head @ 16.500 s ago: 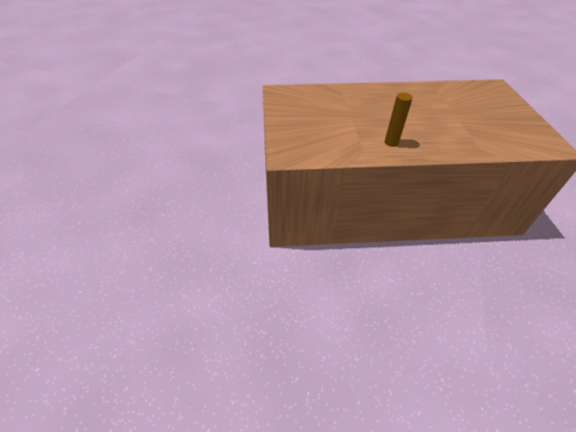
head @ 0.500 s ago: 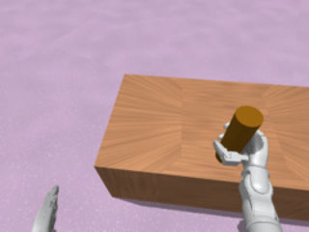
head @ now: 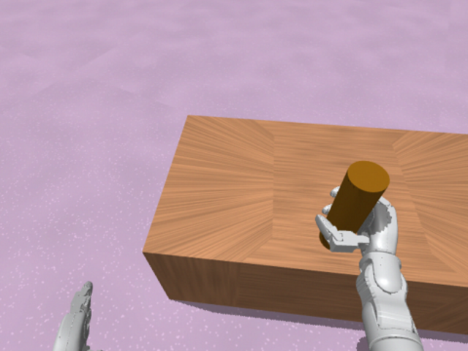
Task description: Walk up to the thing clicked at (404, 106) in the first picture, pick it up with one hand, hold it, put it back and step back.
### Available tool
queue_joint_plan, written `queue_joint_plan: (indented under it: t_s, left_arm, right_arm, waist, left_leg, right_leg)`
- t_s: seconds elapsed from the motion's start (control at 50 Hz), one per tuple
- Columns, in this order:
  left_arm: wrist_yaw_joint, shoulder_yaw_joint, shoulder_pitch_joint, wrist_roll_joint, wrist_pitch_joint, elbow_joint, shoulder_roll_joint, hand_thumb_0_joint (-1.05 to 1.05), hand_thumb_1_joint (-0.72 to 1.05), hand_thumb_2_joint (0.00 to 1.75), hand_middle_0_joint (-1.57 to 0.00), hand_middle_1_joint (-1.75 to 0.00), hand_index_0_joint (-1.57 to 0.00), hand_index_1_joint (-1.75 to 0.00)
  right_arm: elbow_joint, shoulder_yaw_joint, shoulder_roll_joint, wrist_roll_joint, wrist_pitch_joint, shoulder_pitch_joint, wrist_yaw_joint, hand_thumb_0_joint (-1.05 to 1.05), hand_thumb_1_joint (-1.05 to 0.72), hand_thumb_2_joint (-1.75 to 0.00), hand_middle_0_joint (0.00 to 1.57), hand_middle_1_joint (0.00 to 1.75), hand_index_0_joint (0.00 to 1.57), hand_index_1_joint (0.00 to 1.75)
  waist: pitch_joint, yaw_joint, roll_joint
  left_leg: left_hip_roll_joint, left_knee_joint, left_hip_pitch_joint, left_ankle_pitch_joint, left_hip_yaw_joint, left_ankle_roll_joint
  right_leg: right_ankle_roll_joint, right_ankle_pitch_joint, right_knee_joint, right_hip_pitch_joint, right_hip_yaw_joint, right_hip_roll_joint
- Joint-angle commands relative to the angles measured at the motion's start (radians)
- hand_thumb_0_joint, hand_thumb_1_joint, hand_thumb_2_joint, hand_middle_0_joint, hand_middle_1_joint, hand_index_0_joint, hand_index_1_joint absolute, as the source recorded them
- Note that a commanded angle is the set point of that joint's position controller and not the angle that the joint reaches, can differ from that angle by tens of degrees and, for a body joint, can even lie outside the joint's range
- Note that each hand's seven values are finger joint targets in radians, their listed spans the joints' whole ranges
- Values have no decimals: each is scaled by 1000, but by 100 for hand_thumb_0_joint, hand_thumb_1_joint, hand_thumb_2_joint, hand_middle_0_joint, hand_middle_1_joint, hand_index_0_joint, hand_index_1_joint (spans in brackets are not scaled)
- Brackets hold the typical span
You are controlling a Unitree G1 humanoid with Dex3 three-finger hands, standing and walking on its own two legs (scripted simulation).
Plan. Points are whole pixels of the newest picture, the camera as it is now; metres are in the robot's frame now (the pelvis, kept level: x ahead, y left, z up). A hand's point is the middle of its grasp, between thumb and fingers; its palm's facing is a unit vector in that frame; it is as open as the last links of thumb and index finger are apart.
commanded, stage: hold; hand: right
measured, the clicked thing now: (348, 212) +0.34 -0.17 +0.08
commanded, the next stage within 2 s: crouch in 1.90 s
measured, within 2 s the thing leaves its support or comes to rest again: neither
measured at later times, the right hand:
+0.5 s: hand (341, 220) +0.34 -0.16 +0.06, palm faces +0.19 +0.98 +0.02, open 7.9 cm
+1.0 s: hand (341, 218) +0.34 -0.16 +0.06, palm faces +0.19 +0.98 +0.01, open 7.9 cm
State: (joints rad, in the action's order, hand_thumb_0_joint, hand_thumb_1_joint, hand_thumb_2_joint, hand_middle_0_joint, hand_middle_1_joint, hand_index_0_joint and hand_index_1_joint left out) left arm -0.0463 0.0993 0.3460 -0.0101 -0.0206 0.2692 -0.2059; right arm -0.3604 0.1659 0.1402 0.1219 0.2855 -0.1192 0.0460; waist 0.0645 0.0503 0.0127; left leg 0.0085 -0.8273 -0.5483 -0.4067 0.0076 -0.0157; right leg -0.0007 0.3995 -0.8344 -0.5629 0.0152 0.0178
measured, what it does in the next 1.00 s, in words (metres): stands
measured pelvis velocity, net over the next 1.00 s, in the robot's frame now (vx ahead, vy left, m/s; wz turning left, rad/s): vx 0.00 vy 0.00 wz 0.00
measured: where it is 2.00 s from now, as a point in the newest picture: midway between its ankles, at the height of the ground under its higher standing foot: outside the picture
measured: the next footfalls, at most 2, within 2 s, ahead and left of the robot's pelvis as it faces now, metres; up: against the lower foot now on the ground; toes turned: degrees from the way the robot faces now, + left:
none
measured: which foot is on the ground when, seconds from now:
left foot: down 0.00-1.00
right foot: down 0.00-1.00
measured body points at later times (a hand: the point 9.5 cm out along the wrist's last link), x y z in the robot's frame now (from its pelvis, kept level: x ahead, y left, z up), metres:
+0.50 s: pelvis +0.00 +0.00 +0.00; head +0.03 -0.01 +0.45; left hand +0.15 +0.26 -0.05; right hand +0.32 -0.22 +0.06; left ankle +0.01 +0.13 -0.70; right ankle +0.01 -0.12 -0.70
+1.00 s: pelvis +0.00 +0.00 +0.00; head +0.04 +0.00 +0.45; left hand +0.15 +0.27 -0.05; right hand +0.32 -0.22 +0.06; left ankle +0.01 +0.13 -0.70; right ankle +0.01 -0.12 -0.70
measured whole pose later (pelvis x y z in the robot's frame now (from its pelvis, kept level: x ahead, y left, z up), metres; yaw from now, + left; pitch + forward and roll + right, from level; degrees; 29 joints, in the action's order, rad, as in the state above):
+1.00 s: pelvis +0.00 +0.00 +0.00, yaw +0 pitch +7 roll +0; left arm -0.05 0.10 0.32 -0.01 0.00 0.33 -0.21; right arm -0.39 0.17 0.14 0.13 0.31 -0.13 0.05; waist 0.06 0.05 0.01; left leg 0.01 -0.82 -0.55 -0.40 0.01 -0.01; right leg 0.00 0.39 -0.83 -0.56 0.01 0.02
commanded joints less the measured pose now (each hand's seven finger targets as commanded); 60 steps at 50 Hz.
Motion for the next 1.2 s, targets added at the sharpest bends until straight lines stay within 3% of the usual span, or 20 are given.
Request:
queue_joint_plan:
  t_s: [0.0, 0.06, 0.14, 0.16, 0.2, 0.22, 0.26, 0.34, 0.42, 0.58, 0.64, 0.7, 0.82, 0.9, 1.0, 1.02, 1.04, 1.08, 1.14, 1.18]
  left_arm:
    - [-6, 82, -14, 6, 56, -141, -143, 0, -53, 4, -5, -6, -5, -5]
    - [-10, 85, -36, 5, 59, -159, -152, 0, -54, 5, -5, -6, -5, -6]
    - [-8, 41, -49, 5, 57, -143, -108, 0, -54, 5, -5, -6, -5, -6]
    - [-14, 66, -70, 5, 59, -155, -137, 0, -54, 5, -5, -6, -5, -6]
    - [-10, 18, -81, 5, 61, -125, -88, 0, -54, 5, -5, -6, -5, -6]
    - [-17, 69, -80, 5, 63, -139, -145, 0, -54, 5, -5, -6, -5, -6]
    - [-18, 88, -68, 2, 64, -137, -164, 0, -54, 4, -5, -6, -5, -5]
    - [-9, 47, 3, 0, 59, -93, -115, 0, -53, 4, -5, -6, -5, -5]
    - [-8, 86, 7, 4, 64, -78, -144, 0, -53, 4, -5, -6, -5, -5]
    - [-7, 26, -106, 7, 91, -191, -108, 0, -54, 5, -5, -6, -5, -6]
    - [-5, 9, -45, 8, 76, -108, -82, 0, -54, 5, -5, -6, -5, -6]
    - [-13, 66, -67, 9, 75, -152, -150, 0, -54, 4, -5, -6, -5, -6]
    - [-14, 83, -38, 4, 70, -102, -149, 0, -54, 5, -5, -6, -5, -6]
    - [-7, 39, -48, 6, 83, -90, -103, 0, -54, 4, -5, -6, -5, -6]
    - [-8, 66, -28, 5, 80, -143, -141, 0, -54, 4, -5, -6, -6, -6]
    - [-8, 83, 3, 5, 72, -110, -161, 0, -53, 4, -5, -6, -6, -5]
    - [-4, 82, 8, 7, 65, -112, -157, 0, -53, 4, -5, -6, -6, -5]
    - [0, 54, -28, 9, 66, -121, -127, 0, -53, 4, -5, -6, -5, -6]
    - [-7, 60, -98, 9, 67, -156, -144, 0, -54, 5, -5, -6, -5, -6]
    - [-7, 46, -65, 9, 64, -133, -120, 0, -54, 5, -5, -6, -5, -6]
  right_arm:
    - [305, 38, 121, 13, 88, -312, 6, 0, -37, -133, 134, 145, 137, 145]
    - [274, 66, 155, 5, 94, -276, 22, 0, -38, -133, 133, 144, 137, 144]
    - [295, 18, 112, 3, 101, -283, 25, 0, -33, -136, 134, 147, 138, 147]
    - [239, 26, 114, 4, 91, -265, 22, 0, -34, -135, 134, 147, 138, 147]
    - [235, -3, 84, 7, 86, -285, 13, 0, -33, -136, 134, 148, 138, 148]
    - [201, 28, 111, 8, 76, -282, 13, 0, -32, -136, 133, 147, 137, 147]
    - [203, 23, 108, 7, 66, -265, 7, 0, -36, -135, 134, 147, 138, 147]
    - [219, 4, 90, 9, 66, -280, 2, 0, -40, -133, 134, 145, 137, 145]
    - [211, 71, 142, 11, 78, -297, 9, 0, -38, -133, 133, 144, 136, 144]
    - [291, 4, 100, 5, 115, -303, 8, 0, -38, -135, 134, 146, 138, 146]
    - [232, 26, 102, 10, 112, -262, 13, 0, -38, -136, 136, 148, 139, 148]
    - [254, 70, 159, 8, 110, -258, 12, 0, -40, -137, 136, 149, 140, 149]
    - [213, 41, 121, 15, 103, -278, 3, 0, -45, -133, 135, 145, 138, 145]
    - [179, -5, 63, 13, 98, -295, -9, 0, -41, -134, 134, 145, 137, 145]
    - [229, 33, 124, 6, 111, -264, -10, 0, -44, -134, 134, 144, 137, 144]
    - [177, 94, 178, 5, 101, -181, -2, 0, -45, -134, 136, 145, 139, 145]
    - [249, 94, 181, 6, 106, -226, 4, 0, -43, -134, 135, 145, 138, 145]
    - [273, 44, 116, 12, 113, -262, 15, 0, -44, -136, 137, 147, 140, 147]
    - [202, 68, 144, 5, 116, -250, 30, 0, -44, -136, 137, 148, 140, 148]
    - [230, 20, 106, 1, 118, -242, 23, 0, -40, -136, 136, 148, 139, 148]
  waist:
    - [287, -14, -52]
    - [257, -16, -25]
    - [263, -20, -36]
    - [254, -2, 2]
    - [241, -10, -4]
    - [241, 4, 16]
    - [241, 8, 5]
    - [207, -5, -22]
    - [207, 4, -2]
    - [320, -22, -25]
    - [258, -25, -31]
    - [303, -15, -21]
    - [196, 11, 11]
    - [197, 15, 13]
    - [320, -15, -13]
    - [302, -37, -13]
    - [330, -39, -50]
    - [300, -25, -41]
    - [244, -20, -16]
    - [246, -7, -1]
  left_leg:
    - [-9, 108, 98, 274, -27, 12]
    - [-11, 120, 106, 238, -25, 12]
    - [-15, 115, 106, 257, -27, 15]
    - [-14, 120, 104, 262, -26, 11]
    - [-9, 119, 103, 271, -23, 10]
    - [-11, 127, 99, 257, -24, 8]
    - [-13, 131, 99, 250, -28, 8]
    - [-14, 131, 87, 237, -35, 12]
    - [-9, 139, 69, 209, -22, 10]
    - [-13, 121, 127, 257, -23, 14]
    - [-12, 125, 117, 248, -23, 13]
    - [-9, 125, 146, 293, -19, 7]
    - [-9, 137, 75, 257, -18, 7]
    - [-11, 127, 52, 240, -24, 9]
    - [-9, 113, 137, 321, -20, 9]
    - [-8, 113, 151, 338, -24, 7]
    - [-6, 111, 163, 355, -19, 8]
    - [-9, 106, 139, 345, -22, 11]
    - [-12, 120, 118, 279, -26, 11]
    - [-14, 120, 110, 275, -24, 11]
  right_leg:
    - [-6, -247, 115, 171, -7, -8]
    - [-7, -206, 123, 153, -6, -8]
    - [-3, -238, 130, 172, -14, 0]
    - [-9, -232, 124, 154, -12, -1]
    - [-10, -236, 118, 140, -6, -4]
    - [-13, -217, 121, 139, -8, -2]
    - [-12, -209, 136, 154, -9, -1]
    - [-5, -211, 153, 158, -14, 0]
    - [-15, -166, 136, 139, -3, -7]
    - [-7, -229, 123, 180, -10, -4]
    - [-6, -216, 129, 140, -8, -7]
    - [-9, -249, 121, 164, -1, -9]
    - [-16, -208, 128, 144, -2, -5]
    - [-16, -198, 125, 134, -9, 0]
    - [-7, -288, 110, 193, -2, -11]
    - [-6, -310, 112, 178, 0, -14]
    - [-4, -325, 110, 183, 2, -17]
    - [-3, -314, 111, 172, -1, -12]
    - [-6, -251, 123, 141, -7, -5]
    - [-10, -241, 125, 149, -9, -1]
